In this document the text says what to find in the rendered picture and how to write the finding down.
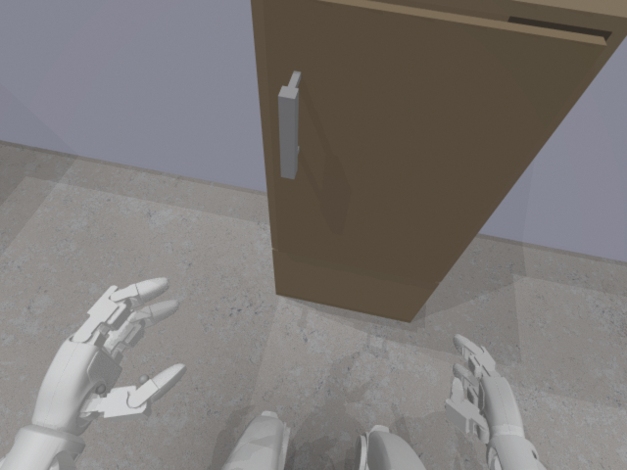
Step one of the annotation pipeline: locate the robot left thigh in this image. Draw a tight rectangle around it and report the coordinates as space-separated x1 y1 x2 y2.
221 415 291 470

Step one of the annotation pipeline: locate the robot left forearm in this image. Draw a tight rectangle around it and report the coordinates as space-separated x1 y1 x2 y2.
0 425 86 470

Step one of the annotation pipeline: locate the robot left hand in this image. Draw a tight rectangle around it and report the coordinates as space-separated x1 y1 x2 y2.
31 277 187 436

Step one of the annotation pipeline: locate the robot right hand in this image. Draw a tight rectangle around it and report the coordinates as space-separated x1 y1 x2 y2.
446 334 525 446

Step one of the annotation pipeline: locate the left robot shin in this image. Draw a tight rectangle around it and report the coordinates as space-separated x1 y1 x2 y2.
248 411 278 424

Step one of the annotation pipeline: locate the handle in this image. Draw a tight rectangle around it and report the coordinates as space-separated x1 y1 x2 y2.
278 70 301 179

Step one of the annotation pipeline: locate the robot right forearm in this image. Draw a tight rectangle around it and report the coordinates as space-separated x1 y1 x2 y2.
486 435 547 470

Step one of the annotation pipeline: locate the cupboard door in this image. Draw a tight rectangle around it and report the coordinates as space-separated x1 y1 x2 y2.
263 0 607 283

